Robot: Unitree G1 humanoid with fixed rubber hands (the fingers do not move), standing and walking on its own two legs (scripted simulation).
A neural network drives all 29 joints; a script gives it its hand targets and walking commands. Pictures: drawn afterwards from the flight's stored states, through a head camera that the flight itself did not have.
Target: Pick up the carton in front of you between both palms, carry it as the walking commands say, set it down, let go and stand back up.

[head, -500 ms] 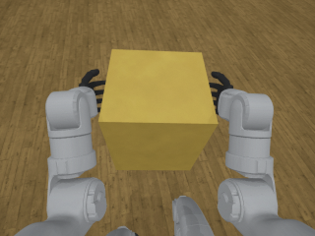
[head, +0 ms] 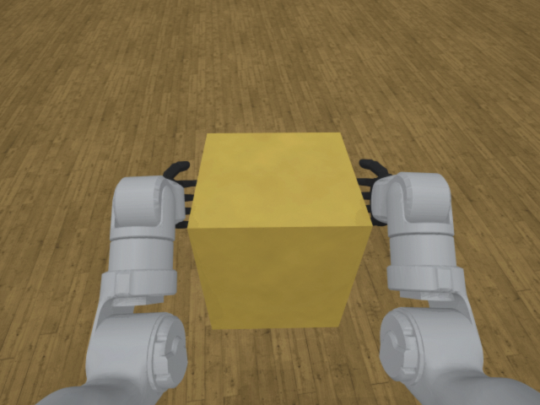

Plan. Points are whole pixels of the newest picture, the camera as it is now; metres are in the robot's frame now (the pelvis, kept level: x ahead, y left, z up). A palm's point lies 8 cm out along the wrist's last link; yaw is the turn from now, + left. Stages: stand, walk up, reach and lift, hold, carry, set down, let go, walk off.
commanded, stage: carry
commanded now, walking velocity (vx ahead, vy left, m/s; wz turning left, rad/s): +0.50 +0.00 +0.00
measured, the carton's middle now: (274, 233) +0.37 -0.01 +0.05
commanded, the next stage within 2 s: none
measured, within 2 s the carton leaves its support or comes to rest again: neither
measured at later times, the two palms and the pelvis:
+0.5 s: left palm (177, 133) +0.59 +0.18 +0.08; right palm (329, 129) +0.58 -0.12 +0.09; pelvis +0.30 +0.03 +0.01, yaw -3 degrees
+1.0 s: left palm (219, 66) +0.86 +0.11 +0.08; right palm (338, 64) +0.87 -0.19 +0.08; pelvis +0.61 -0.04 +0.01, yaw +0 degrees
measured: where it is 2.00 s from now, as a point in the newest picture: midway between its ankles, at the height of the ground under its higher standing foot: (272, 188)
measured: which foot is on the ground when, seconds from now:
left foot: up 0.00-0.36, down 0.38-0.86, up 0.88-1.00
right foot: down 0.00-0.40, up 0.42-0.80, down 0.82-1.00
